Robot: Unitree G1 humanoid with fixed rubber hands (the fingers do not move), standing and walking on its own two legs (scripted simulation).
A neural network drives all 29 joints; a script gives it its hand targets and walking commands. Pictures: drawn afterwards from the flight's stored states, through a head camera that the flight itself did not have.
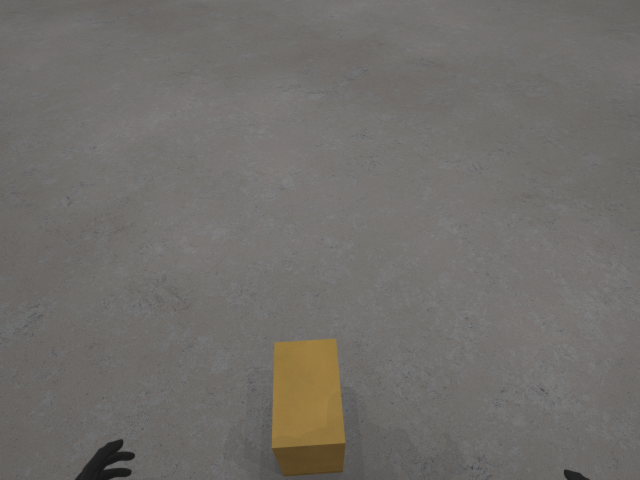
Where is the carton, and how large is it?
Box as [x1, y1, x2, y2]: [272, 339, 344, 475]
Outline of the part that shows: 335,339 274,343 272,449 284,475 342,471 344,453 344,432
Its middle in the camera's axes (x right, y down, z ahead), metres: -0.03 +0.46 +1.05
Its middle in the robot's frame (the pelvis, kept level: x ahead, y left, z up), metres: +0.42 +0.05 -0.62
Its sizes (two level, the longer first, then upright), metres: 0.254 0.164 0.295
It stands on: the floor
